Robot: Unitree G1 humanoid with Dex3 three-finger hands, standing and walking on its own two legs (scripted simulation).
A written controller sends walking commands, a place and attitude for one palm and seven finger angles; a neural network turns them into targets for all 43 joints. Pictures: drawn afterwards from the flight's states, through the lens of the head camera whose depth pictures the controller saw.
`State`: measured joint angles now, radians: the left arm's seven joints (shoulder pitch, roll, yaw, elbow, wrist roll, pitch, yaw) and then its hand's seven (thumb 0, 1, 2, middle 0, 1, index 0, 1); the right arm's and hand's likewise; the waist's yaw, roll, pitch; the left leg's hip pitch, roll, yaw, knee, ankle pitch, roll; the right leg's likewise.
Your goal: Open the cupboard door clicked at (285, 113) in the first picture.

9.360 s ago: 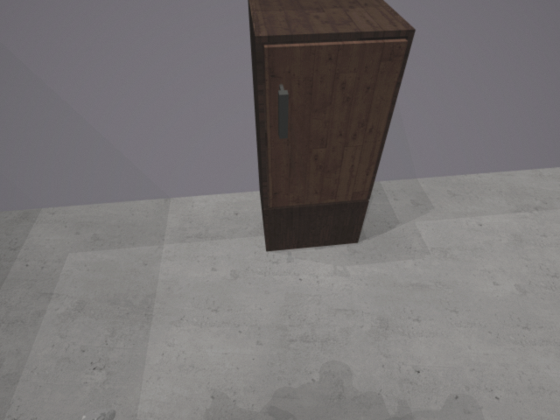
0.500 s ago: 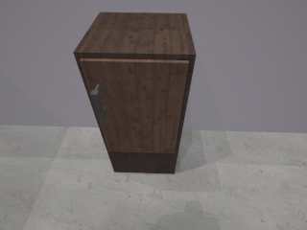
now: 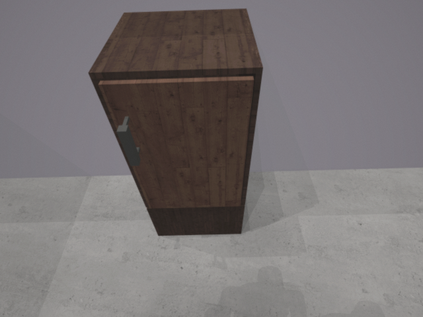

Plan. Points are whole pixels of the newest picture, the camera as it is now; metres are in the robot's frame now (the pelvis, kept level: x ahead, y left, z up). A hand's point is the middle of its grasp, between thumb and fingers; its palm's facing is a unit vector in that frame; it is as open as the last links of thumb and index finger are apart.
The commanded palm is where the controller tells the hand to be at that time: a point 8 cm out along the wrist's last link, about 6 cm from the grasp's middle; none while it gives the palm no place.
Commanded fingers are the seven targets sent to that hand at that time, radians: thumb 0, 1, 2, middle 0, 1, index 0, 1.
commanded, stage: look again from close up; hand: left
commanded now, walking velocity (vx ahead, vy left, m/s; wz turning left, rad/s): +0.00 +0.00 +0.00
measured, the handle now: (131, 141) +0.57 +0.27 -0.04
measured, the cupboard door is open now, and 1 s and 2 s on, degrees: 0 0 0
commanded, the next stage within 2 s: shuffle to correct the standing spot in 0.28 s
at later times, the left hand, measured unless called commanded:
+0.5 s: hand out of the picture +0.00 +0.14 -0.17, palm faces +0.03 -0.98 -0.18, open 7.4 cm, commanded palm none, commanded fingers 0.00 0.90 0.90 -0.20 -0.30 -0.20 -0.30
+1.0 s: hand out of the picture +0.09 +0.18 -0.17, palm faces +0.04 -0.97 -0.25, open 7.4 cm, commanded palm none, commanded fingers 0.00 0.90 0.90 -0.20 -0.30 -0.20 -0.30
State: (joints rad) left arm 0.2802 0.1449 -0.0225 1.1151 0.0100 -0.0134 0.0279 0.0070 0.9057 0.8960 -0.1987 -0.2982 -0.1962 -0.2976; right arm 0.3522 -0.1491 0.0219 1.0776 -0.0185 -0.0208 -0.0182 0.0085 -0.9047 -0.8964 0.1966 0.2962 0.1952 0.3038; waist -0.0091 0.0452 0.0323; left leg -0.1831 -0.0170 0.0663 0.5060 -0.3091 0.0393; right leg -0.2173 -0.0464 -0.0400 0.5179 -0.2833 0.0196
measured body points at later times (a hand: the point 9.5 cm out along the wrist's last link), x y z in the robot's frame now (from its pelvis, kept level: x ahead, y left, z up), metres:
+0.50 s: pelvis +0.02 -0.02 +0.00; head +0.03 -0.04 +0.45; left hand +0.00 +0.19 -0.16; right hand +0.01 -0.24 -0.16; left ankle -0.02 +0.09 -0.74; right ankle +0.00 -0.13 -0.74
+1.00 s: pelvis +0.05 +0.00 -0.01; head +0.07 -0.03 +0.44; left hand +0.09 +0.23 -0.15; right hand +0.05 -0.22 -0.18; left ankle -0.02 +0.09 -0.74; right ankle +0.04 -0.10 -0.74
